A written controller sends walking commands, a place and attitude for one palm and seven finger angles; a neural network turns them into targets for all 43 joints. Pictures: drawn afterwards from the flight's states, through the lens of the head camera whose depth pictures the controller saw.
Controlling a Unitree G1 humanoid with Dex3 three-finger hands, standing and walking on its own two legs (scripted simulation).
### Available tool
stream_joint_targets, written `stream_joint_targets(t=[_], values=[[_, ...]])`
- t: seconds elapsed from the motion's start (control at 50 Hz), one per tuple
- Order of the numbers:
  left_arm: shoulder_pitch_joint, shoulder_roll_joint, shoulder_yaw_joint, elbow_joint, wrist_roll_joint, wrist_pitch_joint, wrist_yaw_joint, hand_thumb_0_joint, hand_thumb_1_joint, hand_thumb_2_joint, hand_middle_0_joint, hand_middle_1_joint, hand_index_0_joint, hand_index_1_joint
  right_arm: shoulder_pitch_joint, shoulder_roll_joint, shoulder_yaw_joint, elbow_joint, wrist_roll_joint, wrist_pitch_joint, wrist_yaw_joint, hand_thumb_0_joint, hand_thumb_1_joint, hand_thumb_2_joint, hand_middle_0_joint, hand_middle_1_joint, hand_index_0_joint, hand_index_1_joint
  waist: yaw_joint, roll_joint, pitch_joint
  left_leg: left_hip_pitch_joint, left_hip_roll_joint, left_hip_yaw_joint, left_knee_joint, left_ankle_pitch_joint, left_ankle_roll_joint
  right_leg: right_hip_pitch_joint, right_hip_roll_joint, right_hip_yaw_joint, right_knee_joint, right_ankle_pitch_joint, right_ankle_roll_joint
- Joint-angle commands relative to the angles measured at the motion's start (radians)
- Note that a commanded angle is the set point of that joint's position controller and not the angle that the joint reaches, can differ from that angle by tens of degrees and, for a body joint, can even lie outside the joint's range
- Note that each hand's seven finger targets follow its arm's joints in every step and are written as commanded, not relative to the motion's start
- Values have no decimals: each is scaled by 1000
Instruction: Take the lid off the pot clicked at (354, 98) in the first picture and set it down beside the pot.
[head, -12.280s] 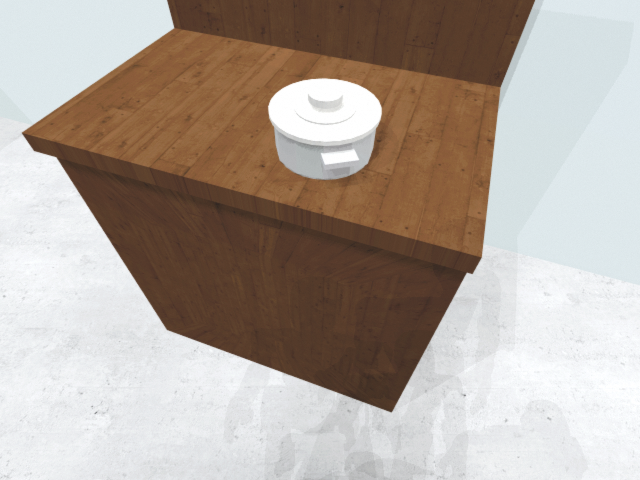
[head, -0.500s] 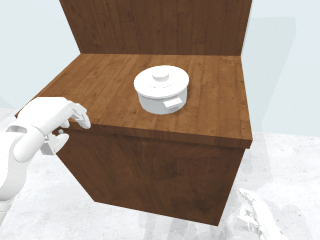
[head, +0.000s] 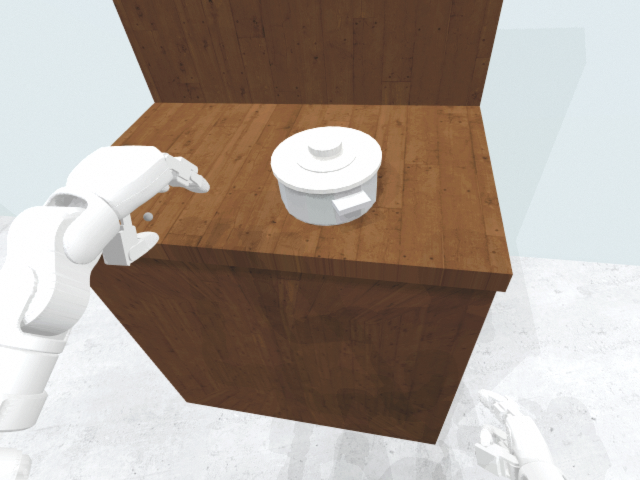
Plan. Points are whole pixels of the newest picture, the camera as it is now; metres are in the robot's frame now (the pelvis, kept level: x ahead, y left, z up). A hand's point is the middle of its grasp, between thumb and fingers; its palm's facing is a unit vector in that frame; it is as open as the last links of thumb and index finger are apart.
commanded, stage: move the open hand above the knob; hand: left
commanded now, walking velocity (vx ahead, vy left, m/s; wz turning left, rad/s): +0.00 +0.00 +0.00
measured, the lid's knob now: (324, 144) +0.56 +0.07 +0.15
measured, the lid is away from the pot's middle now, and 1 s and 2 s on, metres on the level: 0.00 0.00 0.00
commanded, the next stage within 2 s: none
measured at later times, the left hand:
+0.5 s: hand (223, 169) +0.40 +0.17 +0.21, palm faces -0.09 -0.06 -0.99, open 10.2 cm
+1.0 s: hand (269, 144) +0.46 +0.13 +0.21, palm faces -0.18 -0.04 -0.98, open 10.2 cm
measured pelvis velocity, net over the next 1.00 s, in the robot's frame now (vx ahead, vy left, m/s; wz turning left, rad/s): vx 0.05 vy -0.02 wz -0.01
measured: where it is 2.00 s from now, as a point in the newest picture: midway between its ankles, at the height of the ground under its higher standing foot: outside the picture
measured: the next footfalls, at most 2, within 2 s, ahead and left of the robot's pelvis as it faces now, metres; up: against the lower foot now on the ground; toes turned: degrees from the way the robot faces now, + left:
none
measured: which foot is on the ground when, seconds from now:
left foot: down 0.00-1.00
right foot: down 0.00-1.00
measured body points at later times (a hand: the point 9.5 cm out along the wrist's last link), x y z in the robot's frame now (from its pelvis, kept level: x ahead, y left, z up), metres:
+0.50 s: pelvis +0.03 +0.00 +0.00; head +0.03 -0.05 +0.45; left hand +0.40 +0.17 +0.27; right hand +0.24 -0.22 -0.10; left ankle +0.08 +0.09 -0.74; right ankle +0.03 -0.13 -0.74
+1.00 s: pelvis +0.05 -0.02 +0.00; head +0.06 -0.06 +0.45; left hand +0.46 +0.13 +0.26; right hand +0.25 -0.24 -0.11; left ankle +0.08 +0.09 -0.74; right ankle +0.03 -0.13 -0.74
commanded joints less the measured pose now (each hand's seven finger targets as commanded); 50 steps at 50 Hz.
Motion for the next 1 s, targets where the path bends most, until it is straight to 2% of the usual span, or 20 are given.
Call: stream_joint_targets(t=[0.0,0.02,0.08,0.1,0.12,0.18,0.2,0.22,0.26,0.34,0.38,0.4,0.42,0.48,0.6,0.64,0.72,0.82,0.9,0.98], values=[[-395,263,177,-80,27,29,47,0,-391,1635,-853,-81,-853,-81,-189,-116,-41,-174,4,-59,-2,0,-900,-900,200,300,200,300,-3,-63,-224,114,-15,-44,-72,-149,-10,-58,84,-7,-92,-112,-31],[-493,256,157,-87,34,26,41,0,-391,1635,-853,-81,-853,-81,-191,-115,-35,-163,4,-54,-2,0,-900,-900,200,300,200,300,-12,-75,-244,127,-20,-44,-79,-146,-8,-50,75,-10,-88,-114,-33],[-517,138,45,-122,28,40,43,0,-391,1635,-853,-81,-853,-81,-204,-101,-37,-170,8,-54,6,0,-900,-900,200,300,200,300,-16,-38,-263,144,-18,-47,-75,-135,-11,-54,79,-11,-73,-89,-34],[-480,127,47,-158,31,54,45,0,-391,1635,-853,-81,-853,-81,-208,-98,-38,-184,11,-60,16,0,-900,-900,200,300,200,300,-11,-24,-308,167,-12,-56,-68,-104,-13,-43,89,-8,-67,-55,-39],[-551,122,23,-186,35,56,41,0,-391,1635,-853,-81,-853,-81,-203,-101,-36,-178,8,-65,18,0,-900,-900,200,300,200,300,-14,-11,-351,188,-25,-51,-65,-79,-9,-24,78,-4,-69,-44,-41],[-553,142,41,-71,61,89,50,0,-391,1635,-853,-81,-853,-81,-186,-108,-36,-154,4,-47,18,0,-900,-900,200,300,200,300,-16,-82,-283,143,-17,-41,-62,-59,-11,-42,82,-14,-77,-47,-41],[-532,191,95,-50,70,101,56,0,-391,1635,-853,-81,-853,-81,-180,-117,-38,-155,4,-44,22,0,-900,-900,200,300,200,300,-12,-92,-288,134,-12,-37,-54,-42,-13,-39,88,-10,-83,-39,-44],[-622,189,80,-34,83,102,50,0,-391,1635,-853,-81,-853,-81,-184,-117,-31,-150,4,-39,23,0,-900,-900,200,300,200,300,-16,-105,-299,136,-22,-29,-55,-24,-10,-30,78,-11,-83,-40,-46],[-652,147,32,-37,82,107,54,0,-391,1635,-853,-81,-853,-81,-189,-106,-30,-154,6,-31,24,0,-900,-900,200,300,200,300,-17,-81,-294,134,-20,-24,-50,-19,-11,-35,77,-12,-75,-43,-44],[-658,83,-23,-53,83,133,45,0,-391,1635,-853,-81,-853,-81,-194,-96,-30,-166,7,-37,35,0,-900,-900,200,300,200,300,-15,-66,-384,182,-31,-14,-19,81,-7,-4,79,-6,-57,37,-48],[-630,101,-1,-59,87,149,44,0,-391,1635,-853,-81,-853,-81,-182,-103,-36,-168,4,-31,40,0,-900,-900,200,300,200,300,-11,-86,-406,179,-34,-7,-4,124,-4,14,76,-4,-52,89,-45],[-586,116,22,-36,86,161,41,0,-391,1635,-853,-81,-853,-81,-188,-107,-34,-177,5,-29,43,0,-900,-900,200,300,200,300,-9,-97,-394,166,-33,-3,7,139,-4,15,78,-1,-52,109,-46],[-663,112,4,-19,100,165,33,0,-391,1635,-853,-81,-853,-81,-176,-108,-29,-163,4,-25,43,0,-900,-900,200,300,200,300,-21,-114,-387,160,-39,4,-1,142,-4,14,73,-4,-56,113,-45],[-669,66,-42,50,99,180,28,0,-391,1635,-853,-81,-853,-81,-180,-106,-28,-163,9,-11,37,0,-900,-900,200,300,200,300,-30,-145,-302,126,-37,13,-3,96,-1,-26,71,-9,-61,83,-36],[-780,86,-40,-49,99,185,27,0,-391,1635,-853,-81,-853,-81,-184,-96,-26,-180,6,-30,36,0,-900,-900,200,300,200,300,-26,-88,-439,194,-48,7,34,193,6,22,74,6,-35,184,-40],[-781,85,-40,-4,109,195,23,0,-391,1635,-853,-81,-853,-81,-166,-92,-28,-166,2,-32,35,0,-900,-900,200,300,200,300,-24,-104,-441,193,-53,14,38,230,9,33,72,9,-28,233,-39],[-762,60,-54,151,119,224,8,0,-391,1635,-853,-81,-853,-81,-143,-108,-29,-150,5,-7,34,0,-900,-900,200,300,200,300,-36,-185,-344,125,-55,32,32,177,10,3,64,9,-41,224,-32],[-859,49,-77,60,120,223,-1,0,-391,1635,-853,-81,-853,-81,-154,-91,-27,-172,3,-18,32,0,-900,-900,200,300,200,300,-36,-150,-462,172,-66,31,59,235,20,49,62,22,-14,300,-30],[-893,27,-106,218,130,247,-7,0,-391,1635,-853,-81,-853,-81,-139,-105,-29,-144,3,-8,23,0,-900,-900,200,300,200,300,-56,-174,-363,142,-59,27,52,171,17,-20,64,12,-33,244,-28],[-1021,32,-119,271,145,242,-12,0,-391,1635,-853,-81,-853,-81,-125,-98,-25,-128,2,-19,11,0,-900,-900,200,300,200,300,-62,-182,-402,145,-66,26,43,148,23,-3,61,21,-31,231,-25]])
